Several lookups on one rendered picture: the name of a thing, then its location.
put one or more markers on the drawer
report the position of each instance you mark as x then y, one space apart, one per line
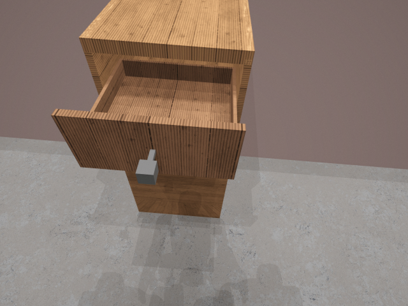
186 112

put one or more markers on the handle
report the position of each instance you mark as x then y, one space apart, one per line
147 170

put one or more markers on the cabinet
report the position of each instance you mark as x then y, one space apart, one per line
205 32

